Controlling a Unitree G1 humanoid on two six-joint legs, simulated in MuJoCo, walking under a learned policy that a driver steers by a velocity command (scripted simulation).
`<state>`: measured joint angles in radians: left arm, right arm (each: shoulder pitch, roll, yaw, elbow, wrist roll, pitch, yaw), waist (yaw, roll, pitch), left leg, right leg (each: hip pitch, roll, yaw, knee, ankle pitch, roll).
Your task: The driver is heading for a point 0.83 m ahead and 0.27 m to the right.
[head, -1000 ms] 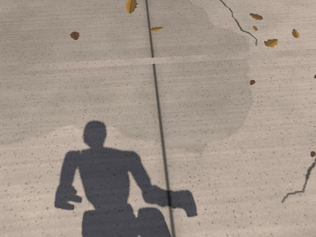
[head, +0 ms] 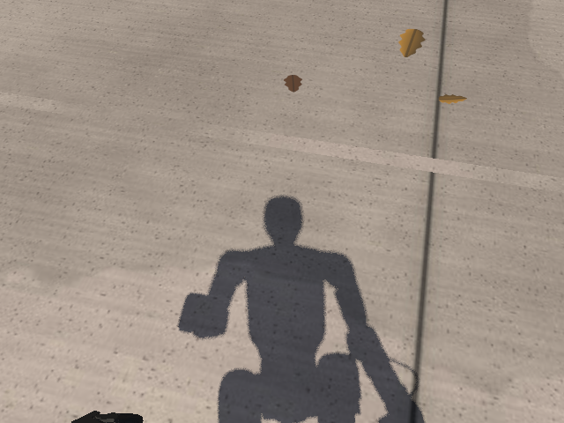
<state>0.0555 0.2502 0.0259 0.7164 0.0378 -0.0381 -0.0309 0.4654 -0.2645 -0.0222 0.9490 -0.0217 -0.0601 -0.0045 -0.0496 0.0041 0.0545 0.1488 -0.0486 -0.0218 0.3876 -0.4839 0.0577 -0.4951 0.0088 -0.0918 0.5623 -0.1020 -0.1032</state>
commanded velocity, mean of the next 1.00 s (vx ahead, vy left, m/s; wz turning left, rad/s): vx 0.49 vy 0.00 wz -0.22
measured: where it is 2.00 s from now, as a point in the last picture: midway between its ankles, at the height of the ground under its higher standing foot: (347, 257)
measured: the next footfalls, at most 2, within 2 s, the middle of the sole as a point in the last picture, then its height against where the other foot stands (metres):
left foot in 0.52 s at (246, 414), level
right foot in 1.06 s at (338, 314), level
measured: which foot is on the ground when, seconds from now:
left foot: down 0.00-0.00, up 0.02-0.50, down 0.52-1.00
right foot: down 0.00-0.54, up 0.56-1.00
